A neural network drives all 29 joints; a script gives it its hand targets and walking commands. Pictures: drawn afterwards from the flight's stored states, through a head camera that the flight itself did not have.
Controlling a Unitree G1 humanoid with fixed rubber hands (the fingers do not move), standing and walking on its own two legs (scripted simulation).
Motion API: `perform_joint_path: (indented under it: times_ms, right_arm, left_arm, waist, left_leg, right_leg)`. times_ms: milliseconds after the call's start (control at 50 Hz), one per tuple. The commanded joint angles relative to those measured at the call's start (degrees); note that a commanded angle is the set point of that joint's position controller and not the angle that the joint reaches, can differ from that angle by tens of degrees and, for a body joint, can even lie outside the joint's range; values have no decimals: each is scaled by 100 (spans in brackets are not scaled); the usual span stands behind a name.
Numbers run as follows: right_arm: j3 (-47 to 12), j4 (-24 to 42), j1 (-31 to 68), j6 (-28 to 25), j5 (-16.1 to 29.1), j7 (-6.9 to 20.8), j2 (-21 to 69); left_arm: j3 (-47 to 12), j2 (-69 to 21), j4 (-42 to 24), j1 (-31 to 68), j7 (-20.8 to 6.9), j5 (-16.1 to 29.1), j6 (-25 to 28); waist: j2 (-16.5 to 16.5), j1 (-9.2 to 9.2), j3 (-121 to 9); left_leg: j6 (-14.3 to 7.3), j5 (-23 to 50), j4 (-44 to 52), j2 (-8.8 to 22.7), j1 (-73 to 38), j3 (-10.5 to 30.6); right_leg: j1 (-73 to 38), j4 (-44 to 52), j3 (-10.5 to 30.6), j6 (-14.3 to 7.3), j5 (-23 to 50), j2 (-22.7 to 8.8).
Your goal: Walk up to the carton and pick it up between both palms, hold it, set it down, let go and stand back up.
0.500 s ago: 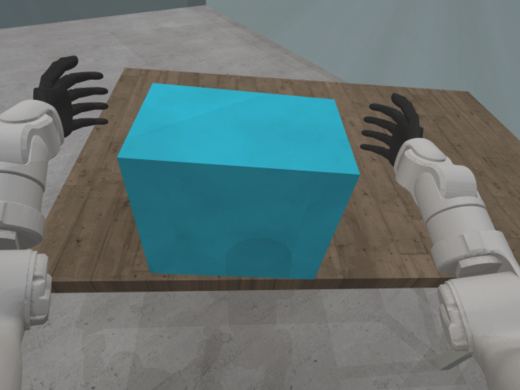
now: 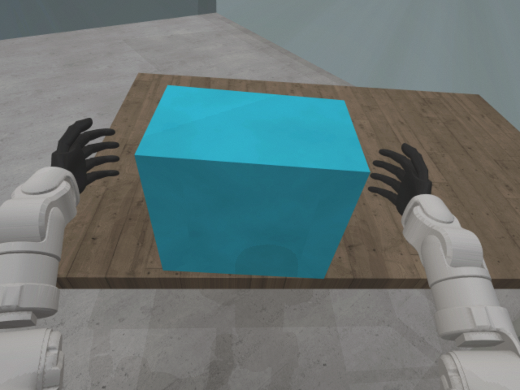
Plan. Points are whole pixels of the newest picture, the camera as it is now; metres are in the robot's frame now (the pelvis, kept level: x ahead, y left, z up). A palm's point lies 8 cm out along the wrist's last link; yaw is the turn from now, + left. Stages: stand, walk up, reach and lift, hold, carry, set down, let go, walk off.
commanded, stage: set down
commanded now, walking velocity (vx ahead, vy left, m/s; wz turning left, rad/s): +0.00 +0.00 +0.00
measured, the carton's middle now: (250, 188) +0.41 +0.00 +0.11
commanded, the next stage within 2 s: let go in 1.88 s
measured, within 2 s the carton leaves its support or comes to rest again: neither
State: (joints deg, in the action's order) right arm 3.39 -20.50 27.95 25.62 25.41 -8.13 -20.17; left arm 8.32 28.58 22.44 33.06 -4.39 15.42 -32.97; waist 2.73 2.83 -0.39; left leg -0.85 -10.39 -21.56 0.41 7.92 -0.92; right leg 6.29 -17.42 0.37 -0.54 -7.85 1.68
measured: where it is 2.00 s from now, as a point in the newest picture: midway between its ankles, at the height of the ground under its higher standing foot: outside the picture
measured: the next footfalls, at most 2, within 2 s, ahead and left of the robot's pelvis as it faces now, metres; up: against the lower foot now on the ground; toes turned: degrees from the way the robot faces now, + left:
none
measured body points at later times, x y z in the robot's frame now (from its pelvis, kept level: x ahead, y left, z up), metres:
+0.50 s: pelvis +0.01 +0.00 +0.00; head -0.01 +0.02 +0.45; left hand +0.32 +0.26 +0.10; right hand +0.30 -0.22 +0.11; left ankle +0.02 +0.11 -0.75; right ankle +0.02 -0.12 -0.75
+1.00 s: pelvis +0.03 -0.01 +0.00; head +0.03 +0.00 +0.45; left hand +0.25 +0.26 +0.05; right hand +0.25 -0.21 +0.07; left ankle +0.02 +0.11 -0.75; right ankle +0.02 -0.12 -0.75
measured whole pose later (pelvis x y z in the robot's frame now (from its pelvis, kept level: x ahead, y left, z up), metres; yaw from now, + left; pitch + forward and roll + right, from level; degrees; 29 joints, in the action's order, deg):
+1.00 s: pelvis +0.03 -0.01 +0.00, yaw +0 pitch -5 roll +0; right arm 2.9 19.4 -20.3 19.3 15.3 -8.2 -12.0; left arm 6.1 23.2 -4.8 -12.3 -6.8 17.9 -15.7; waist 0.4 -2.9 4.6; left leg -0.4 -12.1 -19.6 0.4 2.8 -1.6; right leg 2.5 -18.1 1.1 -0.9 -10.9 1.7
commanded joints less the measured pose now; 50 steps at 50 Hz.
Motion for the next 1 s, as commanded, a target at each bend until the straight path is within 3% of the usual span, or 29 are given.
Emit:
perform_joint_path:
  times_ms: [0,140,240,380,480,660,800,900,980]
  right_arm:
    - [290,1312,2273,-210,-11,131,-901]
    - [98,1906,574,-249,-12,-65,-788]
    - [228,2819,98,-278,-237,-193,-558]
    - [405,3884,-600,-345,-494,-98,-280]
    - [400,3753,-1408,-256,-620,-81,-184]
    - [222,4229,-2685,-284,-669,-194,-28]
    - [269,5009,-3602,-712,-874,-82,133]
    - [258,5110,-4135,-853,-1017,7,239]
    - [227,4948,-4417,-906,-1077,8,257]
  left_arm:
    - [216,1002,-1157,2463,57,123,338]
    - [637,823,-2087,651,-131,-282,130]
    - [709,748,-2646,172,-175,-252,213]
    - [590,792,-3078,-182,-51,70,779]
    - [463,623,-3110,-835,-106,101,953]
    - [579,489,-3499,-2332,-309,-64,915]
    - [417,504,-3867,-3140,-284,157,1605]
    - [222,463,-3755,-3557,-231,290,1988]
    - [179,458,-3807,-3828,-222,245,2058]
  waist:
    - [-649,-46,-1845]
    - [-476,-44,-1533]
    - [-480,-74,-1077]
    - [-593,-219,-1135]
    - [-719,-208,-890]
    - [-539,-344,-397]
    - [-546,-493,-339]
    - [-566,-563,-32]
    - [-591,-530,14]
  left_leg:
    - [112,471,495,63,23,-25]
    - [208,1593,367,-68,-605,-134]
    - [189,1008,516,-66,-329,-213]
    - [168,447,526,36,19,-175]
    - [207,545,590,106,-167,-93]
    - [267,1255,539,42,-462,-152]
    - [273,1178,500,73,-379,-101]
    - [224,798,591,140,-183,-32]
    - [236,952,565,169,-270,-35]
  right_leg:
    - [-931,-42,37,-59,671,62]
    - [-1262,115,96,9,1577,56]
    - [-1234,188,87,5,973,20]
    - [-1042,35,179,-43,471,-64]
    - [-947,103,227,-82,486,-87]
    - [-892,274,236,-66,735,-105]
    - [-680,257,259,-90,499,-143]
    - [-529,248,284,-104,143,-183]
    - [-499,249,301,-106,192,-214]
